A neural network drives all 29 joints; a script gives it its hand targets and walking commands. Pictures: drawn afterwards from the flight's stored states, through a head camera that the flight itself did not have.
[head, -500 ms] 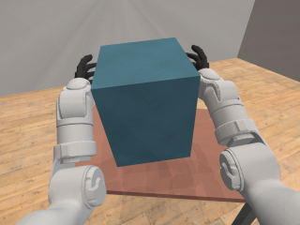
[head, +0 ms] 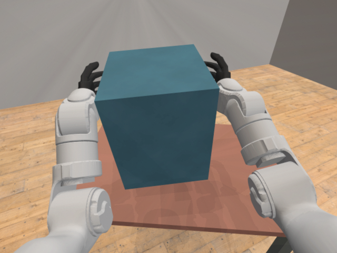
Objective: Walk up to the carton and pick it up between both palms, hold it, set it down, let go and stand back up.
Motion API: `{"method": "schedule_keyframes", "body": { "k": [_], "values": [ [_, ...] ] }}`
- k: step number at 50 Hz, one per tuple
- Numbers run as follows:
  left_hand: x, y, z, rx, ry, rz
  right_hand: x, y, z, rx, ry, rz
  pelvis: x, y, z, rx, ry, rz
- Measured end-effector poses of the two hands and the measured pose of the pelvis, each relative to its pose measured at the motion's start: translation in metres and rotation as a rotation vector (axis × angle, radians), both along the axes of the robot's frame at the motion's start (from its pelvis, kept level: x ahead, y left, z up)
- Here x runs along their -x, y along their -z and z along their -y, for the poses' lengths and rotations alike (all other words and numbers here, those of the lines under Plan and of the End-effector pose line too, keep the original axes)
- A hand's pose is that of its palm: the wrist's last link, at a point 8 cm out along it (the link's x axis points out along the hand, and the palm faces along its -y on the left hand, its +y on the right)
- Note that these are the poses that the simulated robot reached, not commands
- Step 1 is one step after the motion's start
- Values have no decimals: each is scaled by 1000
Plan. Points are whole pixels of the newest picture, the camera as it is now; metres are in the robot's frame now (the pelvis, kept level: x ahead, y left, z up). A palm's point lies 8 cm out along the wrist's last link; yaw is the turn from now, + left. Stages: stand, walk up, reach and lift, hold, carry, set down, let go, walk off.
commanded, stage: hold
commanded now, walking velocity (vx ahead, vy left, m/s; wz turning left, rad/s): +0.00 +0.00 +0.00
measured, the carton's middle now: (159, 116) +0.37 +0.00 +0.22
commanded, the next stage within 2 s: none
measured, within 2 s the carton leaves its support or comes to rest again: neither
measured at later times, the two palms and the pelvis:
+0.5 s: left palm (79, 93) +0.35 +0.16 +0.29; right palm (222, 80) +0.35 -0.13 +0.31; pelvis -0.02 +0.02 +0.00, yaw -1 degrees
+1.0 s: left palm (90, 90) +0.37 +0.15 +0.29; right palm (223, 83) +0.37 -0.14 +0.30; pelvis +0.00 +0.00 +0.00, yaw +0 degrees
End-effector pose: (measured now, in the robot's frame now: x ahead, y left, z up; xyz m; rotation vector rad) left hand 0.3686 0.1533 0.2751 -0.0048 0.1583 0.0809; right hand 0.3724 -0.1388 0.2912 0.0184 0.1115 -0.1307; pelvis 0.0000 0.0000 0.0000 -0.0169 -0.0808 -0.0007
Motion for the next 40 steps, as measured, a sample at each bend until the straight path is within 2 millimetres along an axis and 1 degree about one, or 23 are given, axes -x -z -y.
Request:
{"method": "schedule_keyframes", "body": {
  "k": [6, 10, 14, 19, 28, 35, 40],
  "values": [
    [5, 8, 0, -2, 4, 2, 5, 7, 0, -3, 3, -1, -2, 0, -6, 1, 0, 5],
    [11, 9, -2, 6, 3, 8, 12, 6, -2, -5, 5, 5, 1, 0, -11, 2, 10, 8],
    [17, 4, -5, 13, -1, 19, 18, 2, -5, -17, 5, 14, 5, 0, -15, 1, 13, 9],
    [23, -6, -9, 19, -6, 25, 23, -10, -9, -10, 4, 20, 12, 0, -17, 0, 19, 15],
    [20, -23, -7, -3, -3, 13, 22, -27, -8, -3, 4, 4, 21, 0, -15, -5, 19, -5],
    [12, -22, 0, -18, 3, -8, 15, -24, -1, 5, 7, -19, 20, 0, -8, -5, 21, -17],
    [5, -17, 4, -29, 4, -15, 9, -16, 4, 2, 7, -29, 16, 0, -4, -3, 17, -20]
  ]
}}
